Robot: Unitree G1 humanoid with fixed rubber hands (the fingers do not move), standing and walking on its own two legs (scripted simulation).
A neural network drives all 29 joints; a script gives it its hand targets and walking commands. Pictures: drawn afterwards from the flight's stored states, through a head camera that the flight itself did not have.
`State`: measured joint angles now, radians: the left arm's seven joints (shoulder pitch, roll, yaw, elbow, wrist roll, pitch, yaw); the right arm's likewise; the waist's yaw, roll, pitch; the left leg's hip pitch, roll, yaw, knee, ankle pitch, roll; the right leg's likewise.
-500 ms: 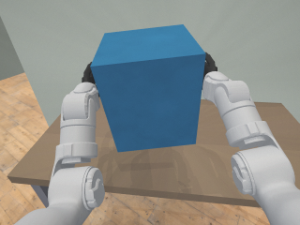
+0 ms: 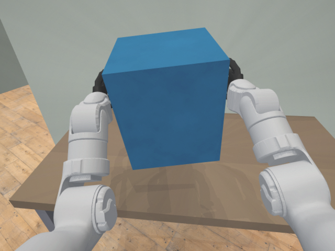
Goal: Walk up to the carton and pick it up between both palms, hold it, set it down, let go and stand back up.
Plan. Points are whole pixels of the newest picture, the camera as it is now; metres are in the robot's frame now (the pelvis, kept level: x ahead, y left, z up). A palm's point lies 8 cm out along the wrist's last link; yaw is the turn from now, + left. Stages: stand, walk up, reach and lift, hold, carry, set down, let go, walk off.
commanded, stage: hold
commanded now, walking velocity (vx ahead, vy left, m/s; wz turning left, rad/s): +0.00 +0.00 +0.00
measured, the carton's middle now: (168, 99) +0.39 -0.01 +0.25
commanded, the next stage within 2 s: none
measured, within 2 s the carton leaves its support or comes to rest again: neither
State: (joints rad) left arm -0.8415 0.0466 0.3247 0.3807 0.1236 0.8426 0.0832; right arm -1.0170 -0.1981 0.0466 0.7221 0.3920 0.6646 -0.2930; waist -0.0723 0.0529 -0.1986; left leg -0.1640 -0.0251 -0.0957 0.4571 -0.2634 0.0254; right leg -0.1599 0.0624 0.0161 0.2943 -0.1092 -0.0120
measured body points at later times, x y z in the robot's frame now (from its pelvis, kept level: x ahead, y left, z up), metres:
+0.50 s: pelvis +0.00 +0.00 +0.00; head -0.09 +0.01 +0.44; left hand +0.38 +0.15 +0.26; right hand +0.38 -0.16 +0.28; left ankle -0.01 +0.10 -0.74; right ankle +0.03 -0.11 -0.74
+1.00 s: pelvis -0.01 +0.00 +0.00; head -0.09 +0.00 +0.44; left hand +0.38 +0.15 +0.27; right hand +0.38 -0.16 +0.28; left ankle -0.01 +0.10 -0.74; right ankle +0.03 -0.11 -0.74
